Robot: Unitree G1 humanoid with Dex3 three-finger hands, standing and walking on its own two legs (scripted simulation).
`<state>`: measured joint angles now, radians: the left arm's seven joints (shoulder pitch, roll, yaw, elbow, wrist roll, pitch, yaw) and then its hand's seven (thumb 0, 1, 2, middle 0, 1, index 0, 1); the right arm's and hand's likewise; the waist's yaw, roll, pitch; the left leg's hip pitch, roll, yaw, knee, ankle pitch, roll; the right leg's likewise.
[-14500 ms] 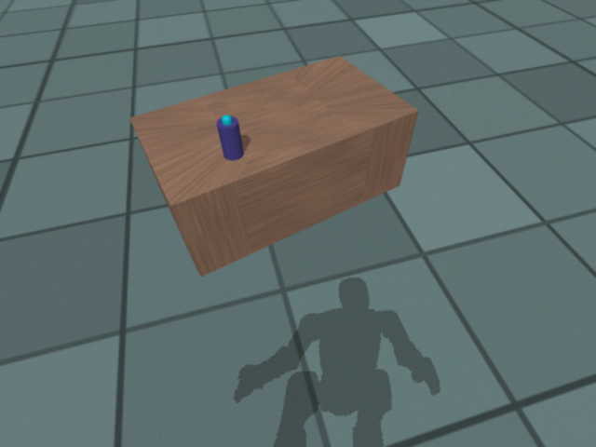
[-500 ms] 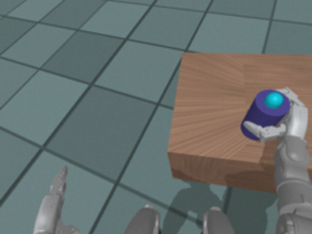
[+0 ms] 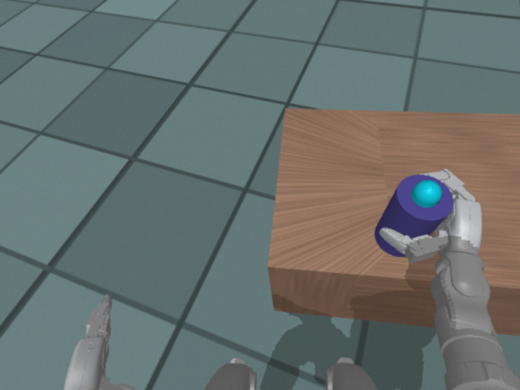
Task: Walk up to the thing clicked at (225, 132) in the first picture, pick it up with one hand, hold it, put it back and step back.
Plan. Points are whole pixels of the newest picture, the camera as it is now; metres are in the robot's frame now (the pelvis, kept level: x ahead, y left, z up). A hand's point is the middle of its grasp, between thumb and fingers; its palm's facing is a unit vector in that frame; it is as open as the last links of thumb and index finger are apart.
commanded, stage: lift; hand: right
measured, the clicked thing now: (411, 215) +0.37 -0.18 +0.04
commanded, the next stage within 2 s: hold in 0.42 s
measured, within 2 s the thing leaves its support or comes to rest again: neither
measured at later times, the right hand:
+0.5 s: hand (420, 208) +0.37 -0.18 +0.06, palm faces +0.22 +0.97 -0.01, open 10.5 cm
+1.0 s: hand (422, 205) +0.36 -0.18 +0.08, palm faces +0.22 +0.97 -0.01, open 10.5 cm
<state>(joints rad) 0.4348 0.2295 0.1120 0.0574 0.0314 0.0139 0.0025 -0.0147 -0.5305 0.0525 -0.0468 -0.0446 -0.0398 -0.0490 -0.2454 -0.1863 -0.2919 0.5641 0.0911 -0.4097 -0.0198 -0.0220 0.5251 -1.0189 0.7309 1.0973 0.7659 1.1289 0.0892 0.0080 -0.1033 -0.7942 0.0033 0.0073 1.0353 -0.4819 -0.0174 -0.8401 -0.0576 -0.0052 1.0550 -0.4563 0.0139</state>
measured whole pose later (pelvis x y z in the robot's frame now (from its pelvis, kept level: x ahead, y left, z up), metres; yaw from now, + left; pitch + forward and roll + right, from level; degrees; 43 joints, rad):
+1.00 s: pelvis +0.02 +0.00 +0.03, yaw +0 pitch +9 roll +0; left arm 0.39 0.21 0.11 0.19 0.00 0.05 0.03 -0.01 -0.53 0.06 -0.05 -0.05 -0.05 -0.06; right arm -0.12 -0.14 -0.19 0.37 0.11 -0.32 -0.06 -0.02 0.55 -1.05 0.73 1.11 0.76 1.14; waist 0.05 0.00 -0.08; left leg -0.58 0.02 0.00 0.88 -0.45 -0.02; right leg -0.63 -0.04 -0.02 0.89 -0.42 0.01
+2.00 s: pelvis +0.01 +0.00 +0.03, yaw +0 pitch +8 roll +0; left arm 0.37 0.21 0.10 0.23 0.01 0.02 0.03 -0.01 -0.52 0.05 -0.06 -0.06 -0.05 -0.06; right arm -0.12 -0.13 -0.19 0.43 0.12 -0.34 -0.05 -0.02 0.55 -1.05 0.73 1.12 0.76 1.15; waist 0.05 0.01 -0.06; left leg -0.57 0.02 0.00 0.86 -0.43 -0.02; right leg -0.60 -0.04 -0.02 0.86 -0.39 0.01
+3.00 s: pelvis +0.01 +0.00 +0.03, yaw +0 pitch +8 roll +0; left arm 0.36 0.21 0.11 0.25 0.01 0.03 0.04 -0.01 -0.52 0.05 -0.06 -0.06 -0.05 -0.06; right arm -0.12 -0.13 -0.17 0.41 0.10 -0.36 -0.08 -0.02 0.55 -1.06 0.73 1.12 0.77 1.14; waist 0.05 0.01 -0.05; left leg -0.57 0.02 0.00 0.86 -0.42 -0.02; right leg -0.60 -0.04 -0.02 0.86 -0.39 0.01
